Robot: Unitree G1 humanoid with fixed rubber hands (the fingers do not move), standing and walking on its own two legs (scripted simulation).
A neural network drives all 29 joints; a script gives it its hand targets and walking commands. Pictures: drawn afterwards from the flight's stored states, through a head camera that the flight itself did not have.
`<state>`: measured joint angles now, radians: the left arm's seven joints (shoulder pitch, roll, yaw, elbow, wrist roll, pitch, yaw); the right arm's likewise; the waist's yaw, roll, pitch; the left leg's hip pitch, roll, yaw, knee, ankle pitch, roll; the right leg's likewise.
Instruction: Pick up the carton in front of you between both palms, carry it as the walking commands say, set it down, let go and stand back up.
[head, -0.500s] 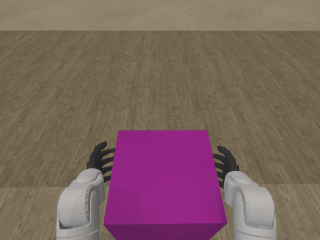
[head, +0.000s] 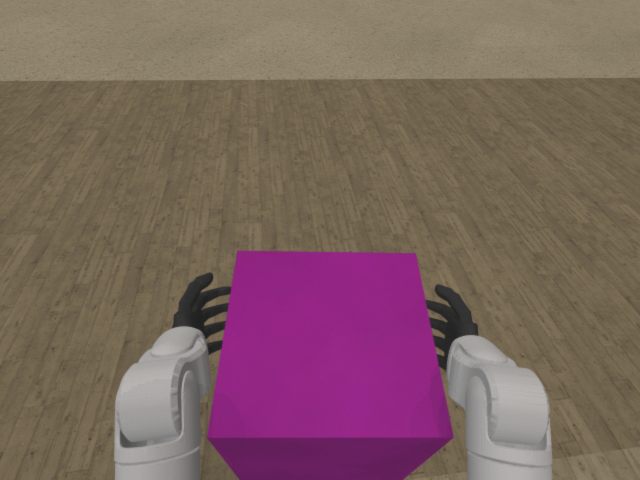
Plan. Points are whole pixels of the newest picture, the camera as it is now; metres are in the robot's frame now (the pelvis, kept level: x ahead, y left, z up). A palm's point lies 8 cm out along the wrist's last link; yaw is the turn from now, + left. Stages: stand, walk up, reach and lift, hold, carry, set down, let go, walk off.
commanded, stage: carry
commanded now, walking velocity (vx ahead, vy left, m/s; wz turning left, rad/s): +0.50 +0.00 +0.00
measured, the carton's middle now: (324, 375) +0.27 +0.00 +0.00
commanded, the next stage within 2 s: none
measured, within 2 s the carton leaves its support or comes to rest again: neither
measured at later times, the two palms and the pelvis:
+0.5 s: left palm (243, 126) +0.70 +0.13 +0.08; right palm (404, 129) +0.72 -0.17 +0.07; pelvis +0.33 -0.05 -0.01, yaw +2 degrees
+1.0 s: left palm (255, 57) +1.06 +0.14 +0.05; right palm (375, 64) +1.05 -0.16 +0.05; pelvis +0.68 -0.01 -0.05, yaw +4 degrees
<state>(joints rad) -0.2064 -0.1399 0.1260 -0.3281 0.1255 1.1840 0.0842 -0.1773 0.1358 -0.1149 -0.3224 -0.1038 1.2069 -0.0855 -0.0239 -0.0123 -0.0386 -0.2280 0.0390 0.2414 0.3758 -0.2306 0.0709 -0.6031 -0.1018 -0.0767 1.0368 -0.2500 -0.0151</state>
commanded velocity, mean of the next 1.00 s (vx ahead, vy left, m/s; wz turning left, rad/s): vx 0.50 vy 0.00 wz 0.13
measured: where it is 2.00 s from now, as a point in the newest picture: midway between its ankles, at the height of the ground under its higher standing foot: (288, 242)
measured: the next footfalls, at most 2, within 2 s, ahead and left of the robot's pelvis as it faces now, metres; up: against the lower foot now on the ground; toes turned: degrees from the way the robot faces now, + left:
right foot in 0.24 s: +0.35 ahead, -0.10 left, -0.01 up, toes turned -7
left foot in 0.70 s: +0.66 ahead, +0.04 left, -0.04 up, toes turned +6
